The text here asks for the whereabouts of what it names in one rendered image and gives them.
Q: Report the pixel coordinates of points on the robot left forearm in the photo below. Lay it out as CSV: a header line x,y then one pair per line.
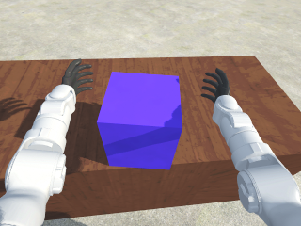
x,y
50,126

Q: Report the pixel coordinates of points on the carton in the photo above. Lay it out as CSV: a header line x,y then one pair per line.
x,y
140,121

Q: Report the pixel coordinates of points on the robot left upper arm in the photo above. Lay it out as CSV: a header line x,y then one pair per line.
x,y
34,177

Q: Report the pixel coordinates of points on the robot right upper arm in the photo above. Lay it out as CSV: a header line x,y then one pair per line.
x,y
271,193

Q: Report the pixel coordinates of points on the pedestal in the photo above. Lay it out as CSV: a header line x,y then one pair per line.
x,y
202,170

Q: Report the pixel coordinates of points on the right robot hand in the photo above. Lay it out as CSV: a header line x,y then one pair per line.
x,y
222,86

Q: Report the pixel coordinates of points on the left robot hand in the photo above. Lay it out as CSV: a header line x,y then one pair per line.
x,y
72,75

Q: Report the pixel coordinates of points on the robot right forearm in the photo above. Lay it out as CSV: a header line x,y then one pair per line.
x,y
246,147

